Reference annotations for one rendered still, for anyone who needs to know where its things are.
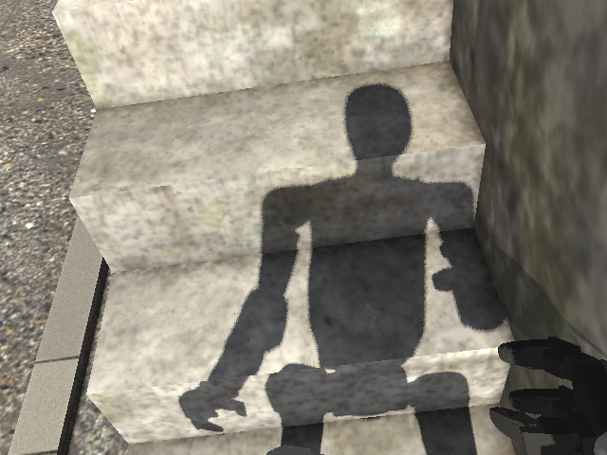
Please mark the robot right hand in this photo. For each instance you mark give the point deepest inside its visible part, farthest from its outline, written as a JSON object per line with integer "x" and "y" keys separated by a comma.
{"x": 571, "y": 420}

